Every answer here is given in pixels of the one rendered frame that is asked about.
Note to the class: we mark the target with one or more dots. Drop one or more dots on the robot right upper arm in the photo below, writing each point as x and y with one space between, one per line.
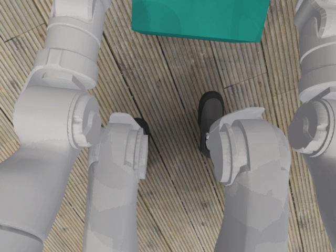
312 133

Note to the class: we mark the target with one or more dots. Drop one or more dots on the robot left foot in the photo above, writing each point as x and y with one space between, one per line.
143 124

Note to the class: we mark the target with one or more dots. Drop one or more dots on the left robot shin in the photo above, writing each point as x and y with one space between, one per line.
116 117

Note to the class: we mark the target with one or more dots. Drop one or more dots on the carton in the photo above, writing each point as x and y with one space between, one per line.
232 21

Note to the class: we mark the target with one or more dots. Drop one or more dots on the robot left upper arm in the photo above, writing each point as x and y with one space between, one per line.
53 125

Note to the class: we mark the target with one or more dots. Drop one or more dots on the robot right forearm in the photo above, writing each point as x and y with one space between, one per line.
316 23

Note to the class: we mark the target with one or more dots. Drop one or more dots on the robot left forearm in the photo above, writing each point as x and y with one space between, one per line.
70 53

